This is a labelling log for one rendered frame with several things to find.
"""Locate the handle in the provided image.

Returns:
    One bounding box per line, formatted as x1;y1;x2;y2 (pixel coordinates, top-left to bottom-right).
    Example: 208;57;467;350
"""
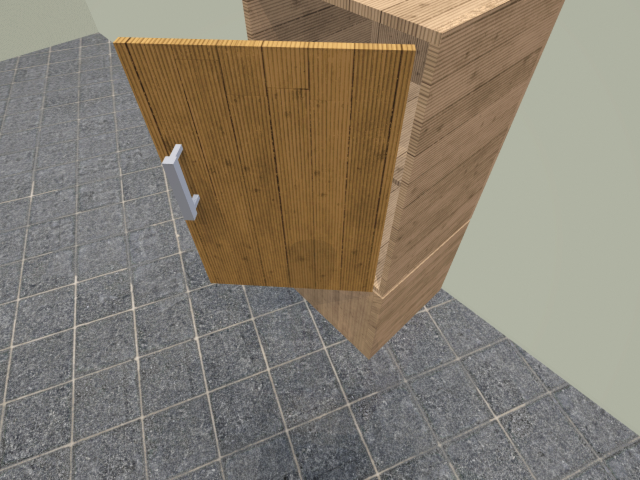
162;144;200;221

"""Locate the cupboard door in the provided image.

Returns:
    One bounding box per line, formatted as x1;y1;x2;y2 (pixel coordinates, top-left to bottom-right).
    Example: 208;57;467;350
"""
113;37;416;292

